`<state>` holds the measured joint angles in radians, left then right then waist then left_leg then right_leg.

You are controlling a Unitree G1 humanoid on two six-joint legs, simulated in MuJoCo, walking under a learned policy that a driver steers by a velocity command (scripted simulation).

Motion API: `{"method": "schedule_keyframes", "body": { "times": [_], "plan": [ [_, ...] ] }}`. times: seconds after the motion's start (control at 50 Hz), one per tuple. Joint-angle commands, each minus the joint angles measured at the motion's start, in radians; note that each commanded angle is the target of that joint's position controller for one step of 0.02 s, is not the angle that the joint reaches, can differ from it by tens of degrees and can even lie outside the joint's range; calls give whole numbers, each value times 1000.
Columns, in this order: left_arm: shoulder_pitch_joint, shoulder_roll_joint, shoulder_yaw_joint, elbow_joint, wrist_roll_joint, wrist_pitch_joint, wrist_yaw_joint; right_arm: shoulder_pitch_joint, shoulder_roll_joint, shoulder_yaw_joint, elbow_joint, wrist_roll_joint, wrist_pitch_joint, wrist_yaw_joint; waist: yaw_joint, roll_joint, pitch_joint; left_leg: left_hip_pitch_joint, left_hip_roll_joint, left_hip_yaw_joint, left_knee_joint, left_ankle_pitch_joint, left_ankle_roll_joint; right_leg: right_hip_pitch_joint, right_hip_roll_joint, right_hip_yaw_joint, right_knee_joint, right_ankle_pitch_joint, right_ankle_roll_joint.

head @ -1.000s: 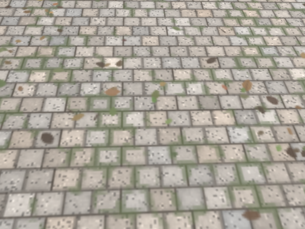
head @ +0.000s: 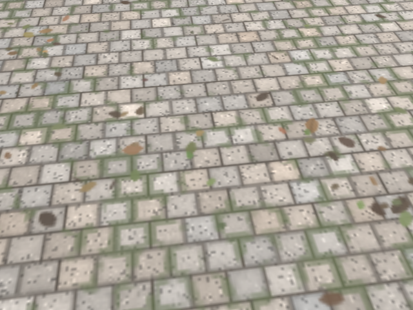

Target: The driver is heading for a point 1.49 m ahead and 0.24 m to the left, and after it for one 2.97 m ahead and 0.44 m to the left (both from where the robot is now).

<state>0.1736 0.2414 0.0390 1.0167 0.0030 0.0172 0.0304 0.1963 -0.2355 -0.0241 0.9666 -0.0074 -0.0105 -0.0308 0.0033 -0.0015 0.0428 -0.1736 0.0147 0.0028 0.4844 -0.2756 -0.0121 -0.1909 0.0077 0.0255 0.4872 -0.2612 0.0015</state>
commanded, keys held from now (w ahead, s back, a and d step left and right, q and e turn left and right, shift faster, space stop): no key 0.34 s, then w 0.06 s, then no key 0.60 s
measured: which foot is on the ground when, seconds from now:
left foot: down 0.00-1.00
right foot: down 0.00-1.00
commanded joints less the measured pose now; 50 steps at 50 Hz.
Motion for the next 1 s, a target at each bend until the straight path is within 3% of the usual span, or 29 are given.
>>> {"method": "schedule_keyframes", "body": {
  "times": [0.02,0.34,0.38,0.4,0.42,0.46,0.5,0.54,0.6,0.74,1.0],
  "plan": [
    [-3,109,17,-18,-1,-10,6,9,-113,-20,-21,1,-8,-4,-2,4,-23,-23,28,-26,-86,145,16,9,-34,33,-77,155,-20],
    [23,90,4,52,-2,-10,9,50,-98,-8,56,3,-4,-10,-2,2,-9,-34,15,-18,-94,129,17,1,-28,19,-85,144,-17],
    [50,90,6,67,-10,-8,12,75,-98,-10,72,11,0,-14,0,2,-18,-47,-11,2,-82,-140,33,-15,1,-6,-73,-137,-33],
    [53,102,10,64,-15,-9,13,70,-111,-15,67,16,2,-17,1,5,18,-89,-12,-7,-75,-306,51,-63,5,-3,-64,-314,-49],
    [31,93,7,53,-13,-13,15,50,-102,-12,55,15,-2,-20,0,4,82,-137,-2,-25,-83,-334,63,-116,-3,12,-70,-340,-59],
    [26,64,-3,46,-3,-31,14,52,-78,-5,54,7,-17,-19,-1,6,104,-148,4,-35,-73,-191,65,-129,-8,18,-61,-189,-58],
    [50,60,-8,54,3,-42,6,84,-66,1,65,1,-27,-13,-3,2,56,-111,-3,-19,-39,23,47,-90,-9,14,-34,38,-45],
    [70,65,-11,64,-3,-45,0,109,-72,2,76,6,-30,-6,-5,-5,-10,-55,-4,-11,-8,199,29,-30,-13,11,-6,228,-32],
    [85,70,-14,70,-9,-38,-2,118,-75,6,81,12,-23,-2,-3,0,-54,-14,3,-14,1,315,25,21,-21,13,6,350,-29],
    [90,61,-16,78,-9,-17,4,121,-64,9,94,11,-3,-4,-3,4,-32,2,5,-15,-30,314,21,38,-21,10,-23,341,-23],
    [90,51,-10,83,-7,-11,13,116,-54,1,113,8,3,-13,-4,3,0,-10,3,-14,-66,227,18,21,-19,4,-59,242,-15]
  ]
}}
Velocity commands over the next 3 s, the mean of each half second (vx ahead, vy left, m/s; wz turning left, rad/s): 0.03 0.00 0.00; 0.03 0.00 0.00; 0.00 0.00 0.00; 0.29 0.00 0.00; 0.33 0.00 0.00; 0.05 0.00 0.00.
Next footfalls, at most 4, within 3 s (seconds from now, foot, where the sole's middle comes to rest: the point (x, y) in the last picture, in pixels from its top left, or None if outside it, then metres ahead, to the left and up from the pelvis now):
2.22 left None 0.44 0.11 -0.78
2.64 right None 0.49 -0.12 -0.78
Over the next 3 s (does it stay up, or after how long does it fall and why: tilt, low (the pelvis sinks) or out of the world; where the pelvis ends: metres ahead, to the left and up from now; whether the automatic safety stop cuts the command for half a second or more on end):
stays up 0.44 0.01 0.00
